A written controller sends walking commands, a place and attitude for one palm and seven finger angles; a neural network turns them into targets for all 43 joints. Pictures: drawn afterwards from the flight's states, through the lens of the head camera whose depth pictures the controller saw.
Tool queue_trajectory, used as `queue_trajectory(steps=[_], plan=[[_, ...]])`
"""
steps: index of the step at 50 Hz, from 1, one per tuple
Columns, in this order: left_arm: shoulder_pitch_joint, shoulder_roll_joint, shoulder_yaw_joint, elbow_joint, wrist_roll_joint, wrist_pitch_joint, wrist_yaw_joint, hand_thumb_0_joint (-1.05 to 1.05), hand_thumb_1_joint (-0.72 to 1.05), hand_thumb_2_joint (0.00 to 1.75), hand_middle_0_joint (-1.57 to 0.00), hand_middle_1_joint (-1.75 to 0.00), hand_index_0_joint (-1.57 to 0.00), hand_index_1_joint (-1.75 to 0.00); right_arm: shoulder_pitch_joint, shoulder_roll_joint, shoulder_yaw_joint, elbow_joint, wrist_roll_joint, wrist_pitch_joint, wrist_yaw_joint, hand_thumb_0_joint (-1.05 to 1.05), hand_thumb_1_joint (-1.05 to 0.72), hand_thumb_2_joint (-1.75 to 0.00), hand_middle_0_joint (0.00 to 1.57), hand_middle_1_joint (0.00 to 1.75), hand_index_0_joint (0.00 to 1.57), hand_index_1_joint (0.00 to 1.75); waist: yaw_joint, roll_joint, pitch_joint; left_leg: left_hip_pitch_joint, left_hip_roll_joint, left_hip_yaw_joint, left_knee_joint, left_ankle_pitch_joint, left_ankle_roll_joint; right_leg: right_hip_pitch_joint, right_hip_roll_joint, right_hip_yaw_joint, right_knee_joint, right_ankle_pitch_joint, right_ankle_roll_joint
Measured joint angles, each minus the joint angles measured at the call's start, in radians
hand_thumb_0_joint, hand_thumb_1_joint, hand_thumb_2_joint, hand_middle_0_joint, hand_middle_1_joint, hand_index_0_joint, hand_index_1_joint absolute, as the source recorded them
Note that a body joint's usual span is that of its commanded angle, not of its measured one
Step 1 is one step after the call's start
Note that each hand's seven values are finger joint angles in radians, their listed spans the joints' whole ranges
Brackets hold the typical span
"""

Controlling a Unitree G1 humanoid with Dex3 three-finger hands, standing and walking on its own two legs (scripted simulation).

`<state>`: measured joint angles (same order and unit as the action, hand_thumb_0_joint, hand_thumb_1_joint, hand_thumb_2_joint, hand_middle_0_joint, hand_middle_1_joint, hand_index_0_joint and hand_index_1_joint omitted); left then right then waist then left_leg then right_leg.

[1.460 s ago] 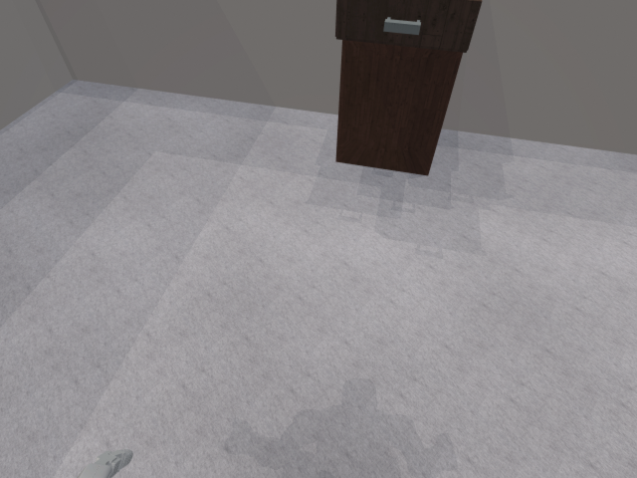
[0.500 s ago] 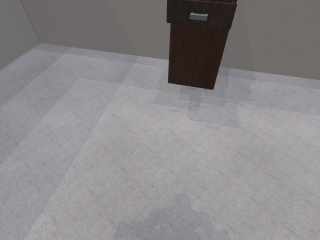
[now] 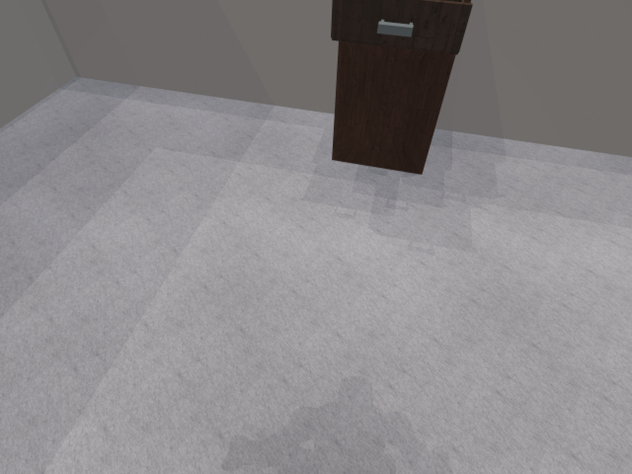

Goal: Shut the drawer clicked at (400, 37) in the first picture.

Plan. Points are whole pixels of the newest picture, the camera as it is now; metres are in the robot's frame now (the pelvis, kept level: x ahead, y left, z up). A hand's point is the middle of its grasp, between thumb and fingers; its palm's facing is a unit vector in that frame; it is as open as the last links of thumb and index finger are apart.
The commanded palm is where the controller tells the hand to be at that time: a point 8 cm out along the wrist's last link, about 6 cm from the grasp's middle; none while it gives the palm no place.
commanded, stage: look at it before walking up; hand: left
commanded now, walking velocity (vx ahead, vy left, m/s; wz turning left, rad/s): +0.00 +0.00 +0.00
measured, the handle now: (395, 26) +1.37 -0.17 +0.03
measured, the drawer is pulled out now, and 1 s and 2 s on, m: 0.30 0.30 0.30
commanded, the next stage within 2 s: walk to a spot facing it in 0.08 s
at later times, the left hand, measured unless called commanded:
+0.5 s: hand out of the picture +0.06 +0.19 -0.18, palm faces -0.10 -0.97 -0.22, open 7.4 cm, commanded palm none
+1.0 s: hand (222, 451) +0.19 +0.16 -0.20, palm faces -0.14 -0.98 -0.14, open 7.4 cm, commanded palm none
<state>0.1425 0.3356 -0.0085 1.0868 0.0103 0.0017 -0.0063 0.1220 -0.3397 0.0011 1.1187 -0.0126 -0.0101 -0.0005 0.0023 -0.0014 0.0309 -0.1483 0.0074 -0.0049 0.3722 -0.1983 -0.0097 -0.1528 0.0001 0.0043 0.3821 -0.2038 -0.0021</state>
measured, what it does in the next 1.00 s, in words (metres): walks ahead: left foot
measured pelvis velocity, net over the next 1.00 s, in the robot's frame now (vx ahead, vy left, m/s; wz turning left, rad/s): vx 0.25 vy -0.01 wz -0.25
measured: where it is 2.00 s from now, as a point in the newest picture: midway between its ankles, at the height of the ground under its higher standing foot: (365, 343)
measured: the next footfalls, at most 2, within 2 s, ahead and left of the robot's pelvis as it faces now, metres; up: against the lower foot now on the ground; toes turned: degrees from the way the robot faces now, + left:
left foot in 1.00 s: +0.42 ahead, +0.05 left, +0.00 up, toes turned -7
right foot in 1.62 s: +0.58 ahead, -0.23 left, +0.00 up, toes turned -38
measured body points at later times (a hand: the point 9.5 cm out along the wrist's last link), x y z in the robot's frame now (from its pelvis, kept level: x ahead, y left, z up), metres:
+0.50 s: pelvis +0.05 -0.01 -0.02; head +0.05 -0.02 +0.43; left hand +0.07 +0.24 -0.16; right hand +0.04 -0.27 -0.17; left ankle +0.00 +0.13 -0.75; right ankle +0.02 -0.11 -0.74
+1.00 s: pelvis +0.25 -0.01 -0.03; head +0.28 +0.00 +0.42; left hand +0.20 +0.21 -0.19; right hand +0.31 -0.26 -0.16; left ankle +0.38 +0.06 -0.75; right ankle +0.05 -0.11 -0.74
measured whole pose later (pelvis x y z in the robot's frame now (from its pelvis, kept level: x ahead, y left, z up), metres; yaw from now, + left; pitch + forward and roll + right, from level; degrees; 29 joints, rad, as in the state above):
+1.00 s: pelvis +0.25 -0.01 -0.03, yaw -14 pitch +0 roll -2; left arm 0.47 0.14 0.04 1.13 0.02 -0.06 0.01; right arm 0.11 -0.16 -0.04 0.99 -0.02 -0.05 0.03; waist 0.04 -0.01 0.04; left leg -0.47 0.07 0.11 0.62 -0.15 0.01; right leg 0.06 0.02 0.05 0.44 -0.48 0.00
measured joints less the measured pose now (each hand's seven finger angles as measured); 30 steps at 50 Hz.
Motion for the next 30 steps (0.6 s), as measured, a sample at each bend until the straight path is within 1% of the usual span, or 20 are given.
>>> queue_trajectory(steps=[10,13,17,21,24,25,26,27,28,29,30], plan=[[-0.003,0.002,0.001,0.001,0.001,-0.002,0.001,0.01,0.90,0.90,-0.20,-0.30,-0.20,-0.30,-0.010,0.001,0.001,-0.003,0.001,-0.001,0.000,0.01,-0.90,-0.90,0.21,0.30,0.20,0.30,0.002,0.002,0.001,0.007,-0.002,0.000,-0.009,0.000,0.002,0.008,-0.002,0.000,-0.009,0.000,0.002],[0.009,-0.006,0.003,0.000,0.000,0.003,0.008,0.01,0.90,0.90,-0.20,-0.30,-0.20,-0.30,-0.005,0.009,0.002,-0.002,-0.004,0.003,-0.004,0.01,-0.90,-0.90,0.21,0.30,0.20,0.30,0.007,0.003,-0.010,0.005,0.001,0.007,0.004,-0.011,0.000,0.003,0.001,0.006,0.002,-0.007,0.003],[0.067,-0.034,0.009,-0.006,0.007,0.022,-0.004,0.00,0.91,0.90,-0.20,-0.30,-0.20,-0.29,0.033,0.041,-0.001,-0.013,-0.012,0.013,0.000,0.01,-0.90,-0.90,0.20,0.30,0.20,0.30,0.016,0.004,-0.039,-0.005,0.014,0.034,0.071,-0.072,0.001,-0.018,0.014,0.032,0.066,-0.056,-0.004],[0.143,-0.066,0.020,-0.019,0.011,0.030,-0.021,0.00,0.91,0.90,-0.20,-0.30,-0.20,-0.29,0.092,0.078,-0.010,-0.031,-0.014,0.009,0.004,0.01,-0.90,-0.90,0.21,0.30,0.20,0.30,0.017,-0.005,-0.053,-0.010,0.024,0.071,0.131,-0.136,0.002,-0.061,0.024,0.060,0.179,-0.160,-0.024],[0.182,-0.094,0.029,-0.021,0.011,0.031,-0.029,0.01,0.91,0.90,-0.20,-0.30,-0.20,-0.29,0.135,0.101,-0.021,-0.038,-0.012,-0.008,0.002,0.01,-0.90,-0.90,0.21,0.30,0.20,0.30,0.016,-0.009,-0.037,0.015,0.037,0.112,0.142,-0.172,-0.004,-0.122,0.007,0.011,0.306,-0.232,-0.024],[0.188,-0.104,0.032,-0.022,0.011,0.030,-0.032,0.01,0.91,0.90,-0.20,-0.30,-0.20,-0.29,0.149,0.105,-0.025,-0.038,-0.013,-0.013,0.001,0.01,-0.90,-0.90,0.21,0.30,0.20,0.30,0.012,-0.005,-0.029,0.027,0.043,0.122,0.143,-0.182,-0.009,-0.138,0.002,-0.009,0.323,-0.247,-0.023],[0.191,-0.115,0.034,-0.025,0.011,0.026,-0.034,0.01,0.91,0.90,-0.20,-0.30,-0.20,-0.29,0.162,0.107,-0.027,-0.036,-0.014,-0.016,-0.001,0.01,-0.90,-0.90,0.21,0.30,0.20,0.30,0.008,0.002,-0.019,0.035,0.052,0.129,0.151,-0.195,-0.017,-0.144,-0.003,-0.030,0.311,-0.244,-0.023],[0.192,-0.124,0.036,-0.031,0.012,0.017,-0.037,0.01,0.91,0.90,-0.20,-0.30,-0.20,-0.29,0.177,0.106,-0.029,-0.034,-0.014,-0.017,-0.002,0.01,-0.90,-0.90,0.21,0.30,0.20,0.30,0.004,0.013,-0.008,0.035,0.065,0.130,0.179,-0.216,-0.025,-0.136,-0.003,-0.051,0.269,-0.205,-0.026],[0.191,-0.131,0.038,-0.037,0.014,0.003,-0.037,0.01,0.91,0.90,-0.20,-0.30,-0.20,-0.29,0.193,0.106,-0.031,-0.027,-0.012,-0.014,-0.003,0.01,-0.90,-0.90,0.21,0.30,0.20,0.30,0.000,0.026,0.001,0.011,0.084,0.126,0.248,-0.243,-0.021,-0.128,0.004,-0.069,0.254,-0.125,-0.032],[0.190,-0.138,0.040,-0.042,0.013,-0.015,-0.033,0.01,0.91,0.90,-0.20,-0.30,-0.20,-0.29,0.203,0.108,-0.032,-0.014,-0.010,-0.006,-0.003,0.01,-0.90,-0.90,0.21,0.30,0.20,0.30,0.002,0.035,0.006,-0.034,0.092,0.110,0.362,-0.276,-0.015,-0.125,0.013,-0.081,0.267,-0.120,-0.040],[0.194,-0.144,0.041,-0.047,0.009,-0.031,-0.024,0.01,0.91,0.90,-0.20,-0.30,-0.20,-0.29,0.208,0.112,-0.032,-0.001,-0.010,0.004,-0.001,0.01,-0.90,-0.90,0.21,0.30,0.20,0.30,0.008,0.035,0.008,-0.084,0.087,0.088,0.482,-0.294,-0.009,-0.113,0.019,-0.085,0.269,-0.140,-0.049]])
